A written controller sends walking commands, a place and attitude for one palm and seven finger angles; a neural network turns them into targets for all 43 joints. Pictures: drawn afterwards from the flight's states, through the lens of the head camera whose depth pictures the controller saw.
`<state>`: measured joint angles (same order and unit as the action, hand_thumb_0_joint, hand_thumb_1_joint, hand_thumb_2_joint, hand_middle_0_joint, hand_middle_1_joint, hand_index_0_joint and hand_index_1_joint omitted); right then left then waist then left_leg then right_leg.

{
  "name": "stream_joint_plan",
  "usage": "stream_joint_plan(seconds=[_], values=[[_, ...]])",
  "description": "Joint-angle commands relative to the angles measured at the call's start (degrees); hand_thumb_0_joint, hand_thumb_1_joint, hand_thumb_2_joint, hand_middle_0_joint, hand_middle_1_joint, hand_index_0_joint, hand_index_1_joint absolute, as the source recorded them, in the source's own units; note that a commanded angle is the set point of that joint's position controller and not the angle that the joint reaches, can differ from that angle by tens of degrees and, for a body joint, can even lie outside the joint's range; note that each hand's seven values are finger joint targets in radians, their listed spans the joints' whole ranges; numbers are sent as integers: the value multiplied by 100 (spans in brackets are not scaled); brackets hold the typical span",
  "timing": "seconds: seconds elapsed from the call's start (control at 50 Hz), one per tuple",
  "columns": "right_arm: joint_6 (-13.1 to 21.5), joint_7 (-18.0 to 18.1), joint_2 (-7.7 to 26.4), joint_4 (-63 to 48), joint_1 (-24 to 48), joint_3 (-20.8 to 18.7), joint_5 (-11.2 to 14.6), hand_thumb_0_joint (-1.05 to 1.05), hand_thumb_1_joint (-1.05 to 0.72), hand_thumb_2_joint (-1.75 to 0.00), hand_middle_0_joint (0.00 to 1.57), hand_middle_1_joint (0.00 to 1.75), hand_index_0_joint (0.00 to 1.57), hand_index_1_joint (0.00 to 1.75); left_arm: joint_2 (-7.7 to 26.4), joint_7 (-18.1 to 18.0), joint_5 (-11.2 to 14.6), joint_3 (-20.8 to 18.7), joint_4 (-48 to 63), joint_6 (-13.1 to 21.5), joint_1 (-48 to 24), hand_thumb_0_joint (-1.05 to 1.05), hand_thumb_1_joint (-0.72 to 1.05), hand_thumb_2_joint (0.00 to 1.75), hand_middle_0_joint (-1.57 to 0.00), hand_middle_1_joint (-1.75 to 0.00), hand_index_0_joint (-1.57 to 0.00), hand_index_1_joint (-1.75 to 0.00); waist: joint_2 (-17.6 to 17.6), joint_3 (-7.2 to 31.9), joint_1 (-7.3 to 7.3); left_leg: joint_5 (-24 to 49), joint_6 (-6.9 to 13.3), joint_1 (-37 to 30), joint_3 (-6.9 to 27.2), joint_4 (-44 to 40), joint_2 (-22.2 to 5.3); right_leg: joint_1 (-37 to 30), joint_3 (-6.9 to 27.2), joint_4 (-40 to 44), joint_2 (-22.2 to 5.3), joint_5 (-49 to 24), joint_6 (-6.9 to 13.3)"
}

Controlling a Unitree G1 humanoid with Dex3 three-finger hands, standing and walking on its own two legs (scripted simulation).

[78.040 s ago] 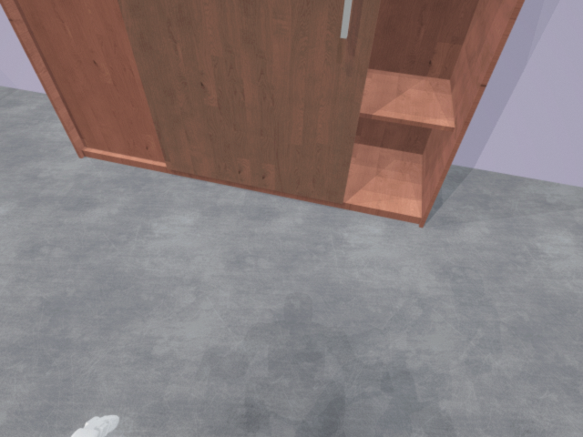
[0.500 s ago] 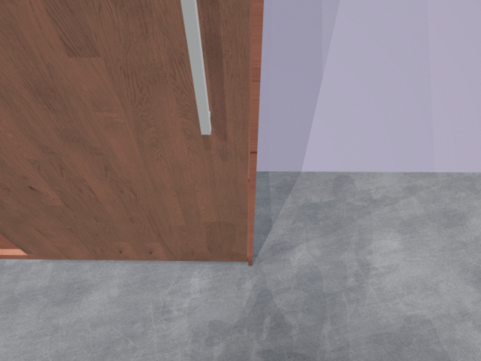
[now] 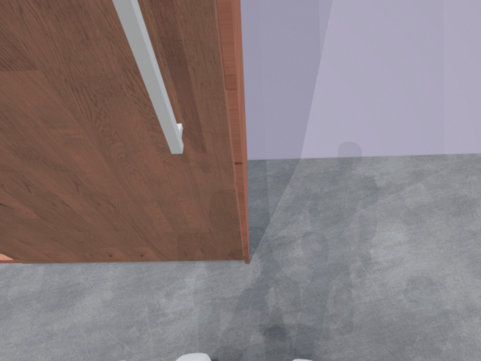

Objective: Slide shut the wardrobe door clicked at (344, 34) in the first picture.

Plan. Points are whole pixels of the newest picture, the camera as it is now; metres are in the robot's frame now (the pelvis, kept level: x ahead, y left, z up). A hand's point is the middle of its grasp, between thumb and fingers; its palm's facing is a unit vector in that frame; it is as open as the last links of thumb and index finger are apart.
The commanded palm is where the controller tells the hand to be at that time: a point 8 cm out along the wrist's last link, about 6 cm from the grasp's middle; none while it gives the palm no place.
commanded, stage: come to a stop and stand still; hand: left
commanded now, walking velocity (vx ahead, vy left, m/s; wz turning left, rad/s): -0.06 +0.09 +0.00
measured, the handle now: (155, 69) +0.47 +0.15 +0.21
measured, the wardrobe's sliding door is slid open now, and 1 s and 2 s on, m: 0.00 0.00 0.00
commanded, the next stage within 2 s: look again from close up in 1.82 s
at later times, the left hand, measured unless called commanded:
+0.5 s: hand out of the picture +0.00 +0.22 -0.17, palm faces +0.07 -0.97 -0.25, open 7.4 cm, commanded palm none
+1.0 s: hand out of the picture -0.02 +0.22 -0.17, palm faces +0.02 -0.98 -0.20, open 7.4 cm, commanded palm none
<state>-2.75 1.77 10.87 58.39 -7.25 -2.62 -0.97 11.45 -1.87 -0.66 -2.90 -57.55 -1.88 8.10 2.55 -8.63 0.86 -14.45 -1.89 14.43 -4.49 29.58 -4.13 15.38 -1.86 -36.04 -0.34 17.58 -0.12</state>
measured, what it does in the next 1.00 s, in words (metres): steps on the spot: left foot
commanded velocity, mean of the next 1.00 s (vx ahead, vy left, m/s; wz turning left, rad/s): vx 0.01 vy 0.04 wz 0.00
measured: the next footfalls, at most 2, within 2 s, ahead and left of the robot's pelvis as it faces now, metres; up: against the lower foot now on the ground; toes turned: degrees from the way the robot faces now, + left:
left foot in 0.46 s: -0.01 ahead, +0.17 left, +0.00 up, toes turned +2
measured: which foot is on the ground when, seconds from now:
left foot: down 0.00-0.02, up 0.04-0.44, down 0.46-1.00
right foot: down 0.00-1.00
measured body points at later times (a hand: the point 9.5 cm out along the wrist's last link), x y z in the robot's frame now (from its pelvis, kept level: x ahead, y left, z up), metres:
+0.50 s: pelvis -0.03 +0.02 +0.00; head -0.01 +0.02 +0.45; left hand +0.00 +0.27 -0.15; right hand +0.04 -0.24 -0.15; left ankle -0.05 +0.17 -0.74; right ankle -0.02 -0.10 -0.73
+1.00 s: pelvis -0.03 +0.04 +0.01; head -0.01 +0.05 +0.46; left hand -0.02 +0.28 -0.15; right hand -0.03 -0.19 -0.15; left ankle -0.05 +0.17 -0.73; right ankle -0.02 -0.10 -0.73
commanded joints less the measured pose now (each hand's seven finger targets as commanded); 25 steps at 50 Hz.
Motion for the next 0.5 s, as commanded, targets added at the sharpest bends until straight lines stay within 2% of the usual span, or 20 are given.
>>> stream_joint_plan(seconds=[0.0, 0.02, 0.04, 0.06, 0.08, 0.1, 0.14, 0.2, 0.24, 0.3, 0.34, 0.38, 0.4, 0.42, 0.44, 0.46, 0.48], values=[[-55, 6, 652, -508, -4, -244, 74, 0, -90, -90, 20, 30, 20, 30, 1284, -70, -117, -232, 117, 101, 899, 0, 90, 90, -20, -30, -20, -30, -1924, 1184, 204, -2169, 78, 806, 289, 2341, 546, -1075, 2005, 1420, -2204, -6045, 959], [-139, -6, 686, -396, -185, -261, 80, 0, -90, -90, 20, 30, 20, 30, 1236, -59, -96, -181, 156, 121, 764, 0, 90, 90, -20, -30, -20, -30, -1350, 1143, 48, -1998, 90, 841, 777, 3112, 507, -811, 1589, 1509, -2119, -5440, 1147], [-188, -18, 541, -364, -116, -256, 57, 0, -90, -90, 20, 30, 20, 30, 1120, -92, -93, -192, 239, 70, 566, 0, 90, 90, -20, -30, -20, -30, -955, 1008, 0, -1824, 108, 909, 887, 3456, 490, -567, 1554, 1529, -1991, -4809, 1177], [-181, -15, 580, -292, -121, -243, 42, 0, -90, -90, 20, 30, 20, 30, 1093, -114, -98, -191, 292, 76, 310, 0, 90, 90, -20, -30, -20, -30, -1153, 880, -108, -1691, 46, 1186, 874, 3727, 420, -771, 1554, 1373, -1800, -4902, 1202], [-156, -30, 691, -251, -138, -242, 23, 0, -90, -90, 20, 30, 20, 30, 997, -116, -70, -162, 333, 106, 257, 0, 90, 90, -20, -30, -20, -30, -1168, 849, -110, -1420, -24, 1334, 862, 3816, 359, -943, 1376, 1341, -1702, -5013, 1137], [-127, -51, 726, -275, -136, -241, 10, 0, -90, -90, 20, 30, 20, 30, 958, -129, -64, -155, 343, 139, 330, 0, 90, 90, -20, -30, -20, -30, -1189, 976, -80, -1279, -81, 1416, 840, 3674, 333, -1258, 1315, 1309, -1681, -5148, 1116], [-92, -81, 758, -284, -51, -208, 22, 0, -90, -90, 20, 30, 20, 30, 1062, -154, -58, -193, 303, 162, 555, 0, 90, 90, -20, -30, -20, -30, -969, 1293, 49, -1156, -158, 1467, 753, 3226, 307, -1905, 1308, 1245, -1722, -5127, 1115], [-86, -98, 760, -374, 205, -162, 17, 0, -90, -90, 20, 30, 20, 30, 1123, -148, -68, -208, 232, 177, 761, 0, 90, 90, -20, -30, -20, -30, -948, 1196, 187, -1134, -212, 1381, 688, 2640, 303, -1978, 1368, 1336, -1768, -4935, 1155], [-74, -106, 735, -375, 185, -144, 32, 0, -90, -90, 20, 30, 20, 30, 1132, -134, -89, -216, 188, 169, 752, 0, 90, 90, -20, -30, -20, -30, -1106, 1106, 181, -1152, -189, 1151, 621, 2142, 280, -1825, 1321, 1410, -1772, -4569, 1157], [-30, -112, 724, -350, 38, -110, 55, 0, -90, -90, 20, 30, 20, 30, 1203, -91, -118, -222, 209, 153, 572, 0, 90, 90, -20, -30, -20, -30, -1293, 996, 98, -1088, -119, 568, 456, 1193, 295, -1366, 1279, 1469, -1656, -3988, 1103], [3, -115, 675, -239, -272, -112, 64, 0, -90, -90, 20, 30, 20, 30, 1233, -61, -111, -219, 189, 142, 404, 0, 90, 90, -20, -30, -20, -30, -1386, 1021, -52, -550, -86, -29, 288, 426, 348, -992, 1146, 1417, -1504, -3311, 889], [83, -102, 719, -49, -683, -81, 49, 0, -90, -90, 20, 30, 20, 30, 1135, -40, -48, -184, 157, 115, 211, 0, 90, 90, -20, -30, -20, -30, -1159, 1009, -241, 556, -17, -933, 201, -686, 293, -416, 908, 1185, -1163, -2322, 499], [154, -96, 905, -19, -729, -90, 25, 0, -90, -90, 20, 30, 20, 30, 923, -30, -22, -133, 164, 84, 278, 0, 90, 90, -20, -30, -20, -30, -449, 1059, -186, 1107, 122, -1241, 576, -899, -120, -83, 673, 888, -800, -1507, 269], [186, -84, 1193, -93, -505, -109, -26, 0, -90, -90, 20, 30, 20, 30, 692, -12, -8, -72, 167, 39, 400, 0, 90, 90, -20, -30, -20, -30, 516, 952, -50, 1436, 445, -937, 1388, -1054, -864, 122, 314, 674, -367, -279, 35], [139, -89, 1309, -157, -260, -96, -57, 0, -90, -90, 20, 30, 20, 30, 560, -13, -37, -28, 93, -8, 464, 0, 90, 90, -20, -30, -20, -30, 860, 710, 16, 433, 754, -30, 1712, -1561, -1282, -270, 49, 367, -248, 665, -60], [109, -97, 1281, -202, 2, -50, -85, 0, -90, -90, 20, 30, 20, 30, 515, 3, -63, -25, 57, -22, 524, 0, 90, 90, -20, -30, -20, -30, 485, 445, 144, -997, 831, 859, 1610, -1850, -1195, -629, 92, 302, -203, 714, -49], [144, -49, 1248, -272, 120, -40, -88, 0, -90, -90, 20, 30, 20, 30, 482, 69, -60, -17, 43, 16, 603, 0, 90, 90, -20, -30, -20, -30, 62, 187, 277, -1027, 650, 943, 1290, -1704, -877, -582, 36, 685, -213, 31, -45]])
